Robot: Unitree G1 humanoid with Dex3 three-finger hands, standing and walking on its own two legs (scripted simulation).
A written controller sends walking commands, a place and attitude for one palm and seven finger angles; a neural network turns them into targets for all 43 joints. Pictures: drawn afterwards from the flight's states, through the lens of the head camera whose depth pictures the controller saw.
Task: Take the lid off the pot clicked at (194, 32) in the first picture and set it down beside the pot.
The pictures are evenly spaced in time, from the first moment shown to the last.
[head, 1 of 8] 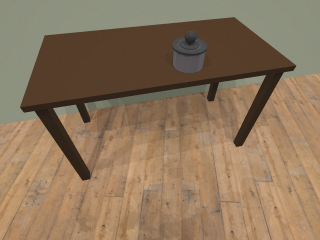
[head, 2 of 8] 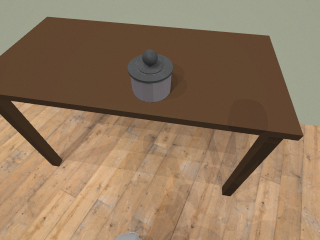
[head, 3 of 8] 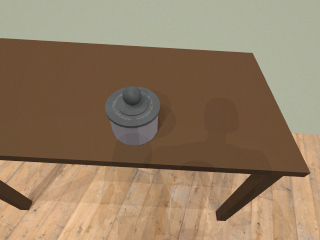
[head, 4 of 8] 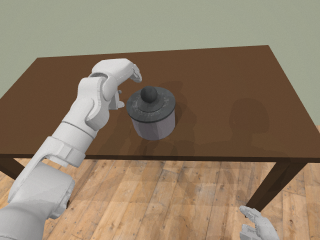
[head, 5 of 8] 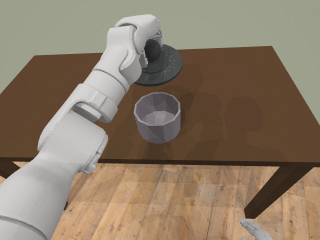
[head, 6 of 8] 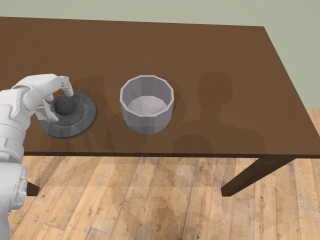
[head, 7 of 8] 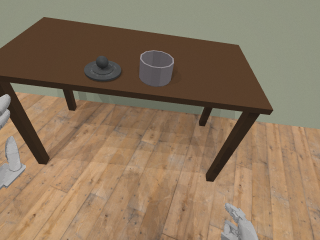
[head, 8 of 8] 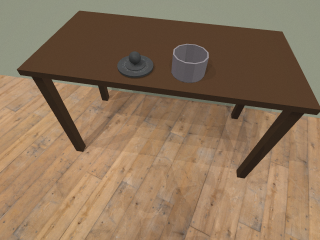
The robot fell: no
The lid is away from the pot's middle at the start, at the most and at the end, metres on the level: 0.00 0.25 0.23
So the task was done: yes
